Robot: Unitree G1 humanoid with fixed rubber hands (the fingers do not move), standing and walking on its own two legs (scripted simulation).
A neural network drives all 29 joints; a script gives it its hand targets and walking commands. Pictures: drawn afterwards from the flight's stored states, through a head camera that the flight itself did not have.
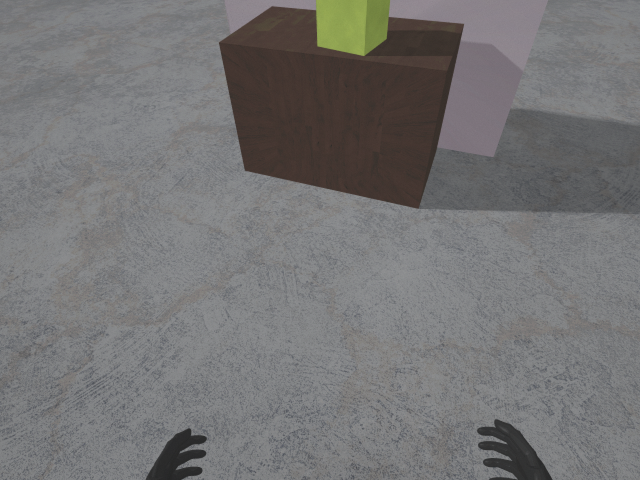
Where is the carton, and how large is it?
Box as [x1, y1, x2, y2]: [316, 0, 389, 55]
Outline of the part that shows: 316,0 318,46 364,55 386,38 389,0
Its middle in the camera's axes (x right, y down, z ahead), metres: +0.12 -0.87 +1.49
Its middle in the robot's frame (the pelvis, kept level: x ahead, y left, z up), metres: +1.71 -0.13 +0.01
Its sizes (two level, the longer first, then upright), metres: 0.210 0.200 0.250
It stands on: a pedestal, 0.65 m high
